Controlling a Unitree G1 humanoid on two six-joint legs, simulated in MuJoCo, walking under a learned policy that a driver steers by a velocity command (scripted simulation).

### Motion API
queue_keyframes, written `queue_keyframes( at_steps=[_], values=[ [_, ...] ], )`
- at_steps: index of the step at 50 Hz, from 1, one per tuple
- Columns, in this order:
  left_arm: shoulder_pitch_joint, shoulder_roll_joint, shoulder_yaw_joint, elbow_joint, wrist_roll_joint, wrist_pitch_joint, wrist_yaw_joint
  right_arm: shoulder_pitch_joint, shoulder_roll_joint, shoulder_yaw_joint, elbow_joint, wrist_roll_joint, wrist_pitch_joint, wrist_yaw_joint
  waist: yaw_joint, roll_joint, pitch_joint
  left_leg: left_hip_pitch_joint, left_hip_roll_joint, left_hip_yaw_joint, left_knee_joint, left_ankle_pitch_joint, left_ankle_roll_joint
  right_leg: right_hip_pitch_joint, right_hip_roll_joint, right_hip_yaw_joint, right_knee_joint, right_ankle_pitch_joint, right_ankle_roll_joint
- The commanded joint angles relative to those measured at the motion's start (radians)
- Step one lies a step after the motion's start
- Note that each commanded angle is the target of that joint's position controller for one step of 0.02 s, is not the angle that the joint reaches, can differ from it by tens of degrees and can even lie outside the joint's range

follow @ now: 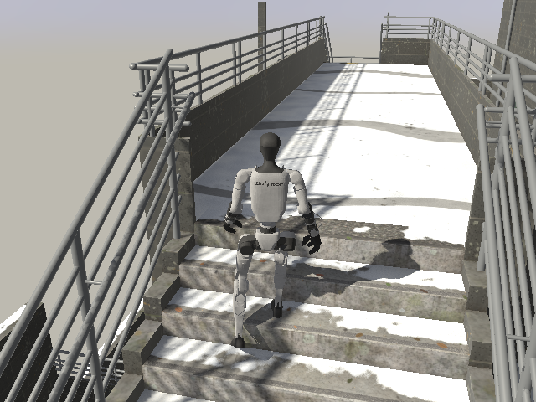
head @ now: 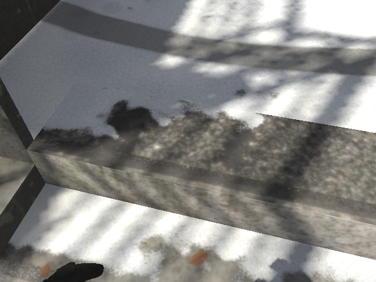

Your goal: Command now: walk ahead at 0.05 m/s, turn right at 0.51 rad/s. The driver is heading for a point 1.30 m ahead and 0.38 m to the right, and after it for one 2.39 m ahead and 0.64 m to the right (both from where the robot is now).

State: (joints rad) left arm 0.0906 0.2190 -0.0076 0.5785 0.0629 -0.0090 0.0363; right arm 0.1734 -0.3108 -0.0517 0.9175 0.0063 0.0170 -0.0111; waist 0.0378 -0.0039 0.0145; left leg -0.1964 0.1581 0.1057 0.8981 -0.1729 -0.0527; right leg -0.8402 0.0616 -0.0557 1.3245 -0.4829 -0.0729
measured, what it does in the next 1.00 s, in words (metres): climbs, turning right: left foot 0.17 m higher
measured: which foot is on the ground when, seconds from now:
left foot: up 0.00-0.74, down 0.76-1.00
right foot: down 0.00-0.78, up 0.80-1.00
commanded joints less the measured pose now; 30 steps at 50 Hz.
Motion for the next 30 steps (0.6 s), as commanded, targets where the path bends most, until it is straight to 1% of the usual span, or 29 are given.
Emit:
queue_keyframes(
  at_steps=[1,2,3,4,5,6,7,8,9,10,11,12,13,14,15,16,18,20,21,22,23,24,25,26,27,28,29,30],
  values=[
    [0.082,0.264,0.067,-0.066,0.012,0.028,-0.010,-0.036,-0.059,-0.005,-0.198,-0.004,-0.070,0.049,0.009,-0.242,-0.343,-0.423,-0.252,-0.274,1.147,-0.187,0.011,0.547,-0.306,0.973,-0.949,0.526,-0.265],
    [0.072,0.195,0.056,-0.025,-0.043,0.025,-0.030,-0.101,-0.015,0.007,-0.260,-0.017,-0.069,0.044,-0.012,-0.131,-0.174,-0.492,-0.248,-0.246,1.154,-0.164,0.032,0.399,-0.231,0.866,-0.933,0.276,-0.204],
    [0.074,0.161,0.060,0.022,-0.075,0.020,-0.041,-0.105,0.036,0.023,-0.278,-0.035,-0.065,0.029,-0.044,-0.032,-0.042,-0.574,-0.221,-0.238,1.128,-0.151,0.048,0.336,-0.175,0.736,-0.874,0.114,-0.135],
    [0.052,0.132,0.060,0.045,-0.083,0.012,-0.042,-0.079,0.049,0.033,-0.300,-0.033,-0.063,0.016,-0.080,-0.005,0.012,-0.596,-0.203,-0.233,1.121,-0.123,0.062,0.281,-0.134,0.654,-0.840,0.073,-0.100],
    [0.053,0.101,0.055,0.056,-0.085,0.012,-0.042,-0.066,0.046,0.038,-0.319,-0.030,-0.065,0.005,-0.096,-0.028,0.020,-0.607,-0.190,-0.220,1.071,-0.099,0.070,0.289,-0.091,0.553,-0.823,0.115,-0.079],
    [0.045,0.076,0.052,0.041,-0.076,0.020,-0.038,-0.055,0.054,0.045,-0.341,-0.040,-0.069,-0.003,-0.099,-0.040,-0.001,-0.628,-0.189,-0.213,1.035,-0.056,0.071,0.324,-0.078,0.503,-0.808,0.231,-0.073],
    [0.061,0.061,0.048,0.033,-0.072,0.026,-0.030,-0.057,0.062,0.048,-0.353,-0.043,-0.073,-0.008,-0.094,-0.035,-0.027,-0.667,-0.187,-0.198,1.010,-0.039,0.070,0.386,-0.074,0.473,-0.798,0.348,-0.071],
    [0.062,0.074,0.052,0.013,-0.068,0.037,-0.020,-0.058,0.057,0.051,-0.365,-0.043,-0.072,-0.016,-0.093,-0.034,-0.041,-0.696,-0.178,-0.167,0.917,-0.026,0.059,0.438,-0.070,0.435,-0.797,0.495,-0.054],
    [0.090,0.071,0.053,0.003,-0.060,0.051,0.000,-0.114,0.086,0.063,-0.395,-0.052,-0.067,-0.023,-0.074,-0.042,-0.073,-0.719,-0.179,-0.137,0.863,-0.046,0.045,0.488,-0.062,0.425,-0.800,0.619,-0.027],
    [0.126,0.086,0.054,0.001,-0.056,0.062,0.016,-0.150,0.100,0.071,-0.421,-0.052,-0.063,-0.028,-0.061,-0.050,-0.115,-0.724,-0.191,-0.109,0.816,-0.050,0.029,0.533,-0.065,0.429,-0.813,0.699,-0.018],
    [0.115,0.102,0.058,-0.027,-0.046,0.064,0.029,-0.152,0.093,0.063,-0.421,-0.048,-0.060,-0.032,-0.054,-0.051,-0.162,-0.712,-0.194,-0.095,0.818,-0.020,0.010,0.566,-0.089,0.453,-0.821,0.785,-0.006],
    [0.102,0.127,0.055,-0.041,-0.027,0.069,0.040,-0.142,0.118,0.063,-0.415,-0.040,-0.046,-0.028,-0.045,-0.083,-0.213,-0.722,-0.224,-0.090,1.007,-0.026,-0.015,0.590,-0.125,0.501,-0.820,0.846,-0.028],
    [0.114,0.153,0.055,-0.048,-0.024,0.079,0.046,-0.147,0.124,0.065,-0.429,-0.030,-0.040,-0.027,-0.034,-0.070,-0.237,-0.780,-0.218,-0.126,1.108,-0.061,-0.031,0.630,-0.158,0.560,-0.826,0.792,-0.055],
    [0.137,0.158,0.053,-0.050,-0.030,0.086,0.052,-0.165,0.141,0.072,-0.451,-0.020,-0.036,-0.027,-0.024,-0.060,-0.213,-0.853,-0.221,-0.144,1.185,-0.089,-0.040,0.658,-0.168,0.575,-0.826,0.721,-0.071],
    [0.161,0.149,0.049,-0.051,-0.038,0.091,0.055,-0.171,0.149,0.079,-0.457,-0.014,-0.033,-0.032,-0.012,-0.046,-0.172,-0.906,-0.227,-0.154,1.215,-0.118,-0.050,0.673,-0.165,0.586,-0.834,0.661,-0.078],
    [0.172,0.140,0.046,-0.055,-0.045,0.095,0.056,-0.178,0.154,0.084,-0.467,-0.014,-0.033,-0.035,-0.004,-0.043,-0.139,-0.948,-0.232,-0.158,1.225,-0.135,-0.058,0.691,-0.158,0.596,-0.839,0.613,-0.086],
    [0.177,0.128,0.042,-0.066,-0.051,0.096,0.060,-0.196,0.152,0.088,-0.489,-0.015,-0.038,-0.039,0.004,-0.051,-0.106,-0.981,-0.235,-0.156,1.211,-0.136,-0.072,0.719,-0.150,0.611,-0.842,0.591,-0.098],
    [0.194,0.123,0.043,-0.064,-0.059,0.087,0.059,-0.186,0.150,0.090,-0.501,-0.018,-0.047,-0.032,0.002,-0.070,-0.119,-0.998,-0.227,-0.154,1.157,-0.106,-0.074,0.759,-0.140,0.642,-0.866,0.409,-0.119],
    [0.210,0.126,0.045,-0.059,-0.055,0.082,0.056,-0.184,0.151,0.089,-0.498,-0.017,-0.053,-0.027,0.015,-0.097,-0.123,-1.031,-0.236,-0.156,1.223,-0.124,-0.066,0.791,-0.149,0.685,-0.893,0.288,-0.145],
    [0.237,0.136,0.049,-0.053,-0.057,0.070,0.051,-0.171,0.144,0.086,-0.498,-0.013,-0.058,-0.023,0.023,-0.131,-0.108,-1.085,-0.231,-0.173,1.249,-0.161,-0.059,0.834,-0.159,0.731,-0.913,0.165,-0.166],
    [0.260,0.138,0.053,-0.045,-0.067,0.063,0.047,-0.171,0.135,0.086,-0.502,-0.013,-0.065,-0.019,0.031,-0.133,-0.073,-1.145,-0.225,-0.188,1.253,-0.179,-0.051,0.870,-0.167,0.767,-0.931,0.087,-0.180],
    [0.271,0.139,0.054,-0.041,-0.072,0.055,0.046,-0.182,0.129,0.085,-0.503,-0.013,-0.072,-0.019,0.037,-0.128,-0.044,-1.200,-0.219,-0.194,1.273,-0.199,-0.047,0.899,-0.176,0.790,-0.946,0.044,-0.183],
    [0.285,0.139,0.056,-0.029,-0.075,0.048,0.042,-0.198,0.137,0.091,-0.514,-0.018,-0.081,-0.022,0.044,-0.122,-0.030,-1.244,-0.208,-0.202,1.284,-0.221,-0.039,0.922,-0.178,0.805,-0.951,0.014,-0.185],
    [0.283,0.141,0.059,-0.017,-0.076,0.042,0.038,-0.195,0.147,0.095,-0.522,-0.019,-0.089,-0.024,0.032,-0.125,-0.018,-1.261,-0.190,-0.197,1.269,-0.233,-0.030,0.918,-0.177,0.794,-0.948,0.013,-0.180],
    [0.299,0.141,0.061,-0.003,-0.078,0.036,0.034,-0.210,0.163,0.103,-0.542,-0.022,-0.096,-0.021,0.031,-0.127,-0.011,-1.253,-0.182,-0.189,1.251,-0.236,-0.025,0.885,-0.171,0.795,-0.954,0.015,-0.190],
    [0.310,0.140,0.063,0.010,-0.076,0.032,0.033,-0.219,0.164,0.104,-0.552,-0.021,-0.100,-0.019,0.028,-0.135,-0.002,-1.259,-0.178,-0.179,1.248,-0.232,-0.027,0.862,-0.172,0.807,-0.971,0.022,-0.195],
    [0.297,0.150,0.066,0.023,-0.091,0.032,0.029,-0.203,0.162,0.105,-0.565,-0.020,-0.096,-0.022,0.010,-0.169,0.004,-1.272,-0.154,-0.222,1.254,-0.242,-0.021,0.815,-0.174,0.810,-0.962,0.004,-0.188],
    [0.312,0.152,0.065,0.047,-0.101,0.040,0.027,-0.209,0.183,0.116,-0.575,-0.022,-0.094,-0.023,0.019,-0.189,-0.033,-1.279,-0.155,-0.190,1.240,-0.252,-0.023,0.816,-0.156,0.783,-0.981,-0.051,-0.191]
  ],
)
Next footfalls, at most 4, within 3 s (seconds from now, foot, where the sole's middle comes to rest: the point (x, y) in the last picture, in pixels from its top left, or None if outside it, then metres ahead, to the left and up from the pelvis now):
0.76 left None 0.39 0.17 -0.47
1.36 right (272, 159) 0.67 -0.17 -0.31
1.86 left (204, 112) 0.86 0.02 -0.31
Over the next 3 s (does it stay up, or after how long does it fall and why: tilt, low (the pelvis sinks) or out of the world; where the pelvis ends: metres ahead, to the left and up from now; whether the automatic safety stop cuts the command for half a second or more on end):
stays up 0.85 -0.07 0.47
